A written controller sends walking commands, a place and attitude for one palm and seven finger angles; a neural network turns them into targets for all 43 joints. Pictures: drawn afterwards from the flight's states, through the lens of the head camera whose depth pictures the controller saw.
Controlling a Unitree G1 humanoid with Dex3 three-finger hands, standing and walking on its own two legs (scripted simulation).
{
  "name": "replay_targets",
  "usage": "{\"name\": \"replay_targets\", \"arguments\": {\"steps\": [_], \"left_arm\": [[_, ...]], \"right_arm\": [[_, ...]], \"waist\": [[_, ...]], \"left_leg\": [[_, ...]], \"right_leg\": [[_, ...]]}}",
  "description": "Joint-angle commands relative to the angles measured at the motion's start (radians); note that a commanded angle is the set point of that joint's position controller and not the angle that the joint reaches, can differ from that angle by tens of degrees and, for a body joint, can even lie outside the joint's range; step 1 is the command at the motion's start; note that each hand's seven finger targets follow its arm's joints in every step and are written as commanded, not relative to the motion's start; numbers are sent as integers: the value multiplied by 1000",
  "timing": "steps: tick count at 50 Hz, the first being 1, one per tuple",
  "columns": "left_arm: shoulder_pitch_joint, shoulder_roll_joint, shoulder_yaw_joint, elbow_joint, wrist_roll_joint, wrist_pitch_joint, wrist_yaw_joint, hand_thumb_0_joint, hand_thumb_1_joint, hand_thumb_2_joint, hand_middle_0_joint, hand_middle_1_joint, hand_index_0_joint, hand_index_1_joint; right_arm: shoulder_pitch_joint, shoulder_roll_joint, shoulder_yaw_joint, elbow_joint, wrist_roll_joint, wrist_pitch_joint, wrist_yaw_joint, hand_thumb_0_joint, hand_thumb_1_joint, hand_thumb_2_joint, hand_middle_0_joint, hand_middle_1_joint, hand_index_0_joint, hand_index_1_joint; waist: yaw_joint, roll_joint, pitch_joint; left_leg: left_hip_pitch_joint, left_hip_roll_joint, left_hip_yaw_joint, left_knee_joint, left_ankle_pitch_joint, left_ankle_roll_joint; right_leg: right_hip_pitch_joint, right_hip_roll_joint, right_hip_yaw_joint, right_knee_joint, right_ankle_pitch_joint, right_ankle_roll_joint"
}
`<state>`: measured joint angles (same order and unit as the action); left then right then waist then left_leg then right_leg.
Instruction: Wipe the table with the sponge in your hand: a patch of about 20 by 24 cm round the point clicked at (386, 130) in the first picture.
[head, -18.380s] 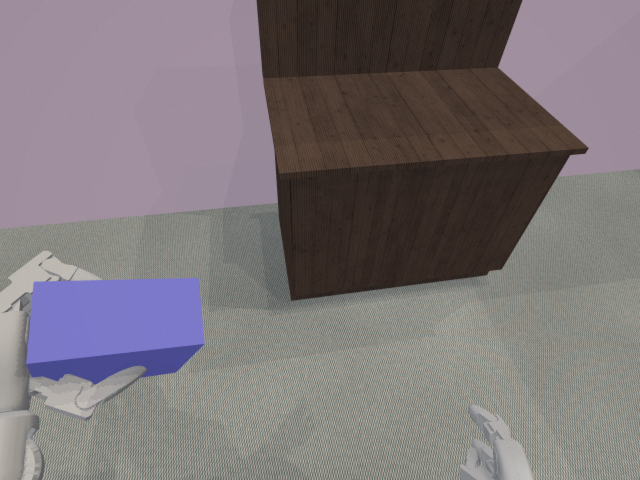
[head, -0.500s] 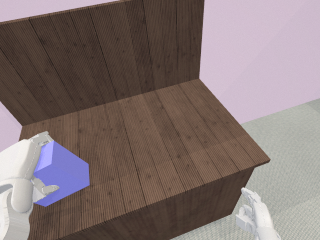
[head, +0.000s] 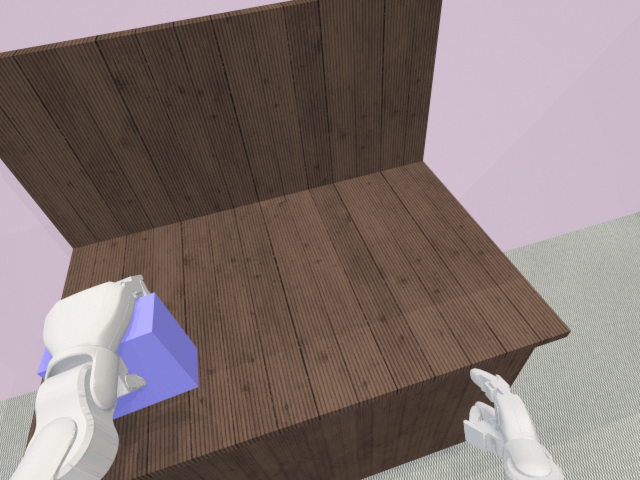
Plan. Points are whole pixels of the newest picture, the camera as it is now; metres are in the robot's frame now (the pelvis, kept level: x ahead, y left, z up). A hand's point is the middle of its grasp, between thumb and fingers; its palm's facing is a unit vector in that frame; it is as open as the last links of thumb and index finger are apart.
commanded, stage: turn the palm down, sponge in hand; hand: left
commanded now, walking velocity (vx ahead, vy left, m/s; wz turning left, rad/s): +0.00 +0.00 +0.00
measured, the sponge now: (137, 368) +0.22 +0.29 +0.02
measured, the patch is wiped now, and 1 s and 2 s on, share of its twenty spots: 0.00 0.00 0.00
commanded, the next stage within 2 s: move the sponge above the wiping area in 0.32 s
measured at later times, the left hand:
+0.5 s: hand (134, 343) +0.22 +0.27 +0.08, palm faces -0.02 -0.09 -1.00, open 10.2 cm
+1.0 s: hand (148, 328) +0.25 +0.27 +0.08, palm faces +0.06 -0.07 -1.00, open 10.2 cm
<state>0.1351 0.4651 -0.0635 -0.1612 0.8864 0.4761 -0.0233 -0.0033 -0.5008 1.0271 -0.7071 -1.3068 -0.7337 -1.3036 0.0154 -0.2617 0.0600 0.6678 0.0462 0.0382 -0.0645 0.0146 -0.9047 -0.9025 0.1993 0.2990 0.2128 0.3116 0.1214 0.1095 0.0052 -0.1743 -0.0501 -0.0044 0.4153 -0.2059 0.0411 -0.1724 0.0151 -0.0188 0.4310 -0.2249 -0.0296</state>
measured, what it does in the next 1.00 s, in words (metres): stands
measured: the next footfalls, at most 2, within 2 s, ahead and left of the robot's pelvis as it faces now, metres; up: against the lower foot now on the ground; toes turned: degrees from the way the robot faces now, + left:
none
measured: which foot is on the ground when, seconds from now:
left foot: down 0.00-1.00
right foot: down 0.00-1.00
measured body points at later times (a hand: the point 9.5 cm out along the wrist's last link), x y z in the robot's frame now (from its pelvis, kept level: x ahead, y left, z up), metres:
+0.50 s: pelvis +0.00 -0.01 +0.00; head -0.01 -0.05 +0.45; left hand +0.22 +0.27 +0.14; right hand +0.25 -0.20 -0.08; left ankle +0.01 +0.09 -0.74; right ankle +0.01 -0.10 -0.74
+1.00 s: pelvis +0.00 -0.02 +0.00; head -0.01 -0.06 +0.45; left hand +0.24 +0.26 +0.13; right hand +0.24 -0.22 -0.09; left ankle +0.01 +0.09 -0.74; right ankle +0.01 -0.10 -0.74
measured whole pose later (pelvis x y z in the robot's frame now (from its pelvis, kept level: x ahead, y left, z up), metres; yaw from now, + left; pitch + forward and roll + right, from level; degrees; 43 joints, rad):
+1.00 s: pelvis +0.00 -0.02 +0.00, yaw -2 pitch -2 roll +0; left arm 0.11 0.44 -0.05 -0.06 0.94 0.34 0.10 0.00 -0.50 1.03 -0.71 -1.31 -0.73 -1.31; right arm 0.02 -0.24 0.04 0.72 0.04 0.01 -0.06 0.02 -0.91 -0.90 0.20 0.30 0.20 0.30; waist 0.12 0.09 -0.01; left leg -0.16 -0.02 0.01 0.40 -0.21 0.01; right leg -0.17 0.05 0.00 0.42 -0.22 -0.06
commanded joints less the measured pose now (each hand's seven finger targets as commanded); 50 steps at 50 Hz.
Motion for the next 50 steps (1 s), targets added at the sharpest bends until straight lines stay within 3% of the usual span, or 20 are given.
{"name": "replay_targets", "arguments": {"steps": [1, 2, 6, 7, 13, 17, 21, 22, 26, 27, 31, 33, 36, 37, 39, 41, 45, 46, 47, 50], "left_arm": [[-246, 340, 222, -293, 73, -92, 46, 0, 100, 1300, -1200, -1600, -1200, -1600], [-239, 288, 183, -287, 86, -108, 53, 0, 100, 1300, -1200, -1600, -1200, -1600], [-234, 335, 267, -253, 84, -135, 110, 0, 100, 1300, -1200, -1600, -1200, -1600], [-210, 236, 194, -235, 67, -127, 115, 0, 100, 1300, -1200, -1600, -1200, -1600], [-194, 157, 97, -185, 23, -41, 84, 0, 100, 1300, -1200, -1600, -1200, -1600], [-218, 172, 72, -205, 49, -30, 38, 0, 100, 1300, -1200, -1600, -1200, -1600], [-252, 332, 219, -256, 77, -89, 53, 0, 100, 1300, -1200, -1600, -1200, -1600], [-220, 251, 164, -234, 74, -103, 58, 0, 100, 1300, -1200, -1600, -1200, -1600], [-210, 358, 298, -159, 65, -121, 101, 0, 100, 1300, -1200, -1600, -1200, -1600], [-219, 274, 221, -131, 66, -110, 98, 0, 100, 1300, -1200, -1600, -1200, -1600], [-241, 245, 183, -95, 24, -95, 88, 0, 100, 1300, -1200, -1600, -1200, -1600], [-266, 174, 90, -74, 26, -96, 64, 0, 100, 1300, -1200, -1600, -1200, -1600], [-352, 205, 88, -119, 47, -123, 52, 0, 100, 1300, -1200, -1600, -1200, -1600], [-324, 165, 55, -111, 53, -140, 52, 0, 100, 1300, -1200, -1600, -1200, -1600], [-324, 215, 106, -107, 79, -173, 64, 0, 100, 1300, -1200, -1600, -1200, -1600], [-325, 282, 180, -161, 89, -199, 102, 0, 100, 1300, -1200, -1600, -1200, -1600], [-254, 264, 220, -78, 105, -169, 168, 0, 100, 1300, -1200, -1600, -1200, -1600], [-223, 307, 276, -90, 91, -148, 185, 0, 100, 1300, -1200, -1600, -1200, -1600], [-201, 214, 200, -79, 80, -122, 185, 0, 100, 1300, -1200, -1600, -1200, -1600], [-107, 193, 184, -44, 35, -42, 174, 0, 100, 1300, -1200, -1600, -1200, -1600]], "right_arm": [[-238, -90, -36, -175, -23, -61, -12, 0, -900, -900, 200, 300, 200, 300], [-224, -76, -31, -181, -29, -67, -10, 0, -900, -900, 200, 300, 200, 300], [-236, -86, -43, -149, -27, -66, -5, 0, -900, -900, 200, 300, 200, 300], [-222, -72, -45, -153, -23, -68, -2, 0, -900, -900, 200, 300, 200, 300], [-244, -85, -50, -156, -2, -62, 5, 0, -900, -900, 200, 300, 200, 300], [-251, -89, -44, -168, -7, -61, -1, 0, -900, -900, 200, 300, 200, 300], [-255, -92, -41, -157, -21, -63, -7, 0, -900, -900, 200, 300, 200, 300], [-240, -75, -40, -164, -23, -68, -8, 0, -900, -900, 200, 300, 200, 300], [-235, -97, -47, -130, -19, -62, -12, 0, -900, -900, 200, 300, 200, 300], [-243, -86, -41, -138, -17, -61, -10, 0, -900, -900, 200, 300, 200, 300], [-239, -95, -50, -132, -1, -71, -16, 0, -900, -900, 200, 300, 200, 300], [-223, -89, -49, -136, 1, -78, -20, 0, -900, -900, 200, 300, 200, 300], [-227, -92, -49, -146, -5, -92, -25, 0, -900, -900, 200, 300, 200, 300], [-208, -85, -52, -150, -10, -100, -25, 0, -900, -900, 200, 300, 200, 300], [-200, -86, -54, -137, -21, -100, -23, 0, -900, -900, 200, 300, 200, 300], [-202, -90, -61, -141, -27, -104, -24, 0, -900, -900, 200, 300, 200, 300], [-197, -88, -68, -125, -22, -87, -12, 0, -900, -900, 200, 300, 200, 300], [-212, -97, -68, -124, -21, -84, -8, 0, -900, -900, 200, 300, 200, 300], [-226, -85, -64, -139, -16, -81, -2, 0, -900, -900, 200, 300, 200, 300], [-231, -97, -68, -138, -2, -61, 11, 0, -900, -900, 200, 300, 200, 300]], "waist": [[24, -25, -231], [27, -10, -240], [42, 21, -188], [27, 25, -193], [0, -32, -172], [-2, -49, -192], [26, -53, -219], [19, -66, -220], [34, -56, -168], [25, -37, -162], [-5, -36, -122], [-26, -28, -133], [-21, -35, -178], [-23, -29, -201], [-3, -69, -222], [14, -34, -249], [32, -54, -229], [49, -34, -231], [43, -44, -236], [31, -87, -201]], "left_leg": [[86, 32, -135, -49, 218, 3], [91, 29, -128, -43, 247, 2], [101, 36, -152, -57, 230, -13], [99, 38, -134, -53, 234, -13], [78, 31, -122, -71, 203, -20], [75, 19, -110, -64, 185, -1], [95, 18, -127, -59, 188, 2], [92, 14, -109, -48, 205, 4], [76, 11, -118, -47, 176, -5], [71, 9, -109, -50, 174, -7], [69, 8, -105, -52, 118, -7], [69, 8, -98, -51, 108, -2], [89, 3, -101, -48, 102, 5], [86, 3, -94, -39, 116, 10], [100, 2, -104, -36, 164, 5], [106, 6, -105, -34, 175, 4], [75, 10, -95, -32, 230, -10], [68, 6, -103, -37, 222, -13], [62, 6, -88, -30, 234, -12], [38, 10, -79, -26, 233, -16]], "right_leg": [[95, 2, 148, -62, 134, -62], [95, -3, 121, -56, 147, -61], [65, 7, 168, -87, 120, -76], [66, -2, 131, -84, 121, -66], [65, -7, 123, -93, 128, -55], [81, -4, 120, -87, 119, -54], [101, 3, 174, -91, 121, -63], [103, -6, 143, -89, 132, -55], [79, 1, 200, -114, 114, -67], [67, -7, 168, -112, 104, -61], [23, -2, 177, -132, 53, -56], [15, -8, 146, -129, 52, -48], [16, -1, 157, -119, 53, -51], [25, -3, 129, -109, 63, -49], [36, -4, 141, -108, 105, -50], [60, 2, 169, -97, 117, -61], [72, -7, 160, -84, 187, -62], [92, -2, 186, -82, 181, -71], [94, -11, 159, -74, 204, -62], [100, -16, 157, -69, 251, -48]]}}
